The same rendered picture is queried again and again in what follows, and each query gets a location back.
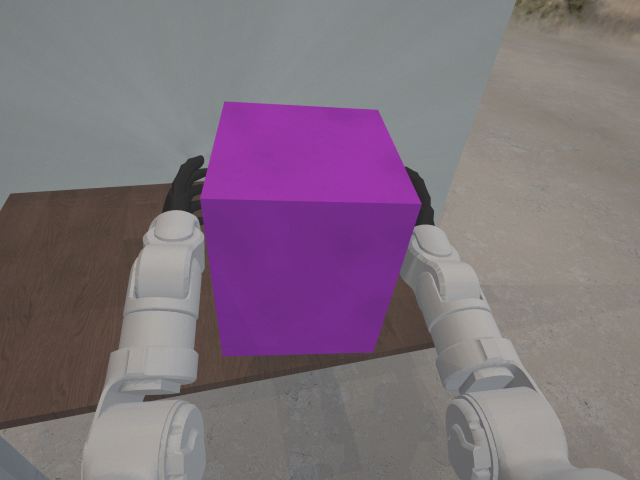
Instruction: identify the left robot hand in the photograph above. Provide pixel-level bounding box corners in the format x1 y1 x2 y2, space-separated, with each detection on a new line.
162 155 208 225

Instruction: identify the robot right forearm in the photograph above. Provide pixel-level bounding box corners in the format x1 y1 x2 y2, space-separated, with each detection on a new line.
400 225 568 456

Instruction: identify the robot left forearm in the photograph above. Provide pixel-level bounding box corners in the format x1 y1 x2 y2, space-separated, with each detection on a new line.
81 210 205 480

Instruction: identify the left robot upper arm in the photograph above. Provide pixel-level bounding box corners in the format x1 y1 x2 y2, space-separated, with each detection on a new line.
83 399 206 480

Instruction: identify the right robot hand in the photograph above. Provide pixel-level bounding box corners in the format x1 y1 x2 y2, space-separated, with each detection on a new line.
405 167 435 226

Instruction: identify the table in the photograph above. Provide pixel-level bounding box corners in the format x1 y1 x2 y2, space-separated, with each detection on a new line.
0 181 435 480

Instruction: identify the right robot upper arm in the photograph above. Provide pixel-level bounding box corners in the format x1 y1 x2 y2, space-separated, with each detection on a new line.
446 387 627 480

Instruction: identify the carton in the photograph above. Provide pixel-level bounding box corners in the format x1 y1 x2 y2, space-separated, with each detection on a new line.
200 101 422 356

